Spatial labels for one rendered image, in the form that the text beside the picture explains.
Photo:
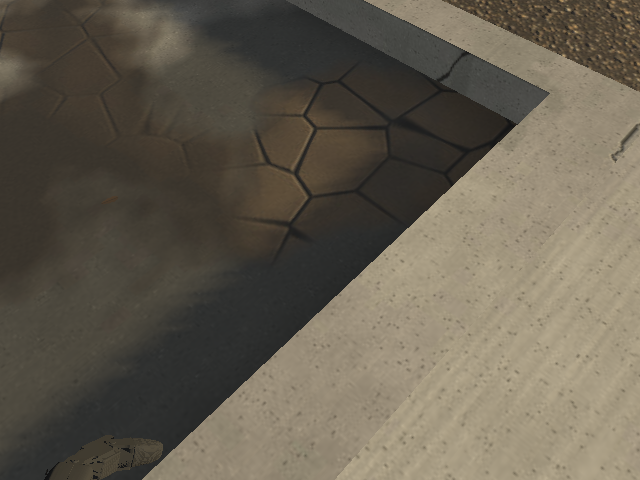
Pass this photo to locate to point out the left robot hand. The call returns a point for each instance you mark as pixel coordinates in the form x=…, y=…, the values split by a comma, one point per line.
x=104, y=456

